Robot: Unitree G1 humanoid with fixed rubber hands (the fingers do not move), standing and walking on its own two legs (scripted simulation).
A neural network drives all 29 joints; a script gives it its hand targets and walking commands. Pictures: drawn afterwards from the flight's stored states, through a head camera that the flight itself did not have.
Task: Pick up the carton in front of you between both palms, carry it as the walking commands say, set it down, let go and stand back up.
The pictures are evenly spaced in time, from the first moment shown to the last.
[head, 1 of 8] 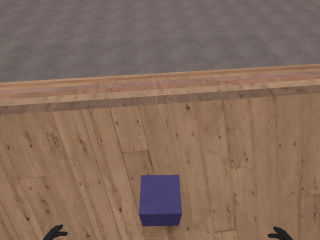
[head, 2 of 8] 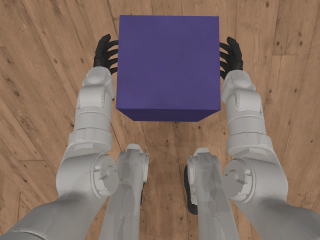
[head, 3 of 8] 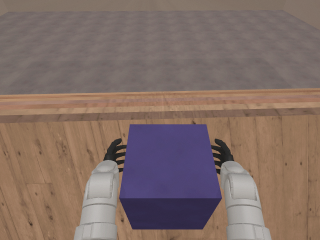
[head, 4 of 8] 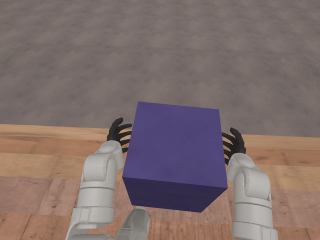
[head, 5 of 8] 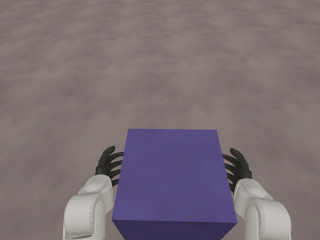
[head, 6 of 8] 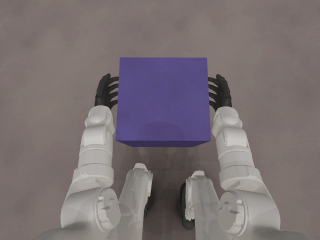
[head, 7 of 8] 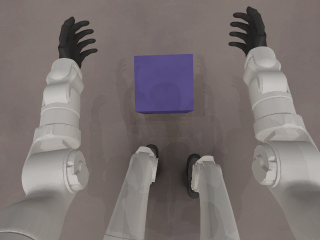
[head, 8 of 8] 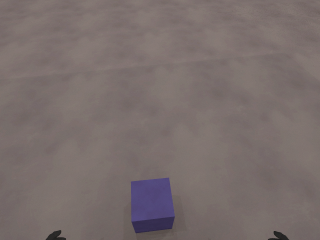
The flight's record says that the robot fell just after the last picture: no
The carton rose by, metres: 0.69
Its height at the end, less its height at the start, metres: -1.39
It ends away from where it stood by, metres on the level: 4.69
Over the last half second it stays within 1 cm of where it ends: yes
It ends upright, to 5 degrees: yes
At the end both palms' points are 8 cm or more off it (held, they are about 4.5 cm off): yes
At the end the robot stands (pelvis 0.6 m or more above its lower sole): yes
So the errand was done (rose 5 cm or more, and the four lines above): yes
